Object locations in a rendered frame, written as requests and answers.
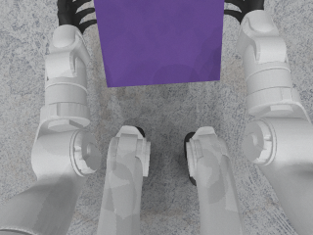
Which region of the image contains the carton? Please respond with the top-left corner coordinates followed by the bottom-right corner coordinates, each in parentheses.
top-left (93, 0), bottom-right (225, 88)

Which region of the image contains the left robot foot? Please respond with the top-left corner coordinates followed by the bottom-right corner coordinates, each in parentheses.
top-left (136, 126), bottom-right (146, 138)

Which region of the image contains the right robot upper arm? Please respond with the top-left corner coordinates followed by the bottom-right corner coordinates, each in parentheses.
top-left (242, 117), bottom-right (313, 235)

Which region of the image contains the right robot hand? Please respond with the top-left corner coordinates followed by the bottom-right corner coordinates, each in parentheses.
top-left (224, 0), bottom-right (265, 25)

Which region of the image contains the right robot forearm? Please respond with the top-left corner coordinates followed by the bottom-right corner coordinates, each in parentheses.
top-left (236, 10), bottom-right (313, 126)

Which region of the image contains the left robot forearm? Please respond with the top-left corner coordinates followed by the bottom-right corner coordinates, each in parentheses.
top-left (30, 24), bottom-right (91, 171)

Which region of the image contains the left robot hand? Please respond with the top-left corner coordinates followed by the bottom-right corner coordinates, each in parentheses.
top-left (57, 0), bottom-right (97, 34)

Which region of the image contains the right robot thigh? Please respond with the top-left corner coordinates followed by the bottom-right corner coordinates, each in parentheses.
top-left (186, 133), bottom-right (246, 235)

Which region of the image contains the left robot upper arm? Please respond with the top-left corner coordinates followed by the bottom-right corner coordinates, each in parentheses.
top-left (0, 128), bottom-right (102, 235)

